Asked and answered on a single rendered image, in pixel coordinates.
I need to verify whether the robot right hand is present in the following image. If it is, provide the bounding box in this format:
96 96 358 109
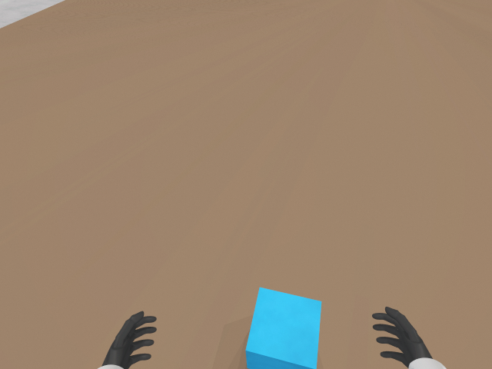
372 307 433 368

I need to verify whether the robot left hand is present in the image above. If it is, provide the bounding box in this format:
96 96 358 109
102 311 157 369

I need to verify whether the carton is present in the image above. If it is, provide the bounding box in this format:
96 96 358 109
246 288 321 369

